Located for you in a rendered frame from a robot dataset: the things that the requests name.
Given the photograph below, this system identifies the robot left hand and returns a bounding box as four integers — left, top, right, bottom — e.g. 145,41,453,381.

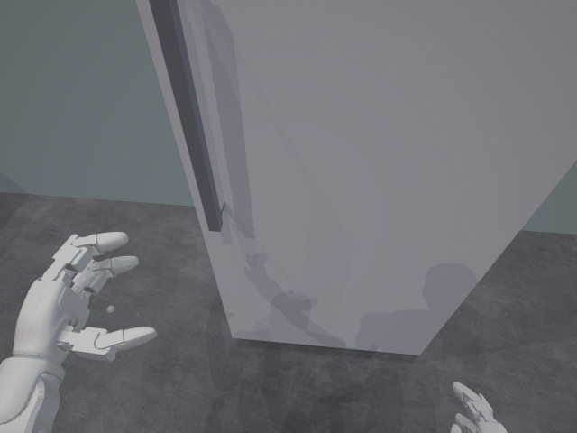
13,232,157,364

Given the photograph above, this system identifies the robot right hand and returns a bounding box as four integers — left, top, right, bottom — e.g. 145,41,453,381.
451,382,508,433

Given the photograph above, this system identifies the handle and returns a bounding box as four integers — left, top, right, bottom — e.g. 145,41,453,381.
149,0,225,232

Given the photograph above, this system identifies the robot left forearm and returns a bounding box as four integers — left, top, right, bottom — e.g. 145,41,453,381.
0,355,66,433

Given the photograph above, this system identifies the fridge door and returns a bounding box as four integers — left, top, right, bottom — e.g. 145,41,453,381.
136,0,577,355

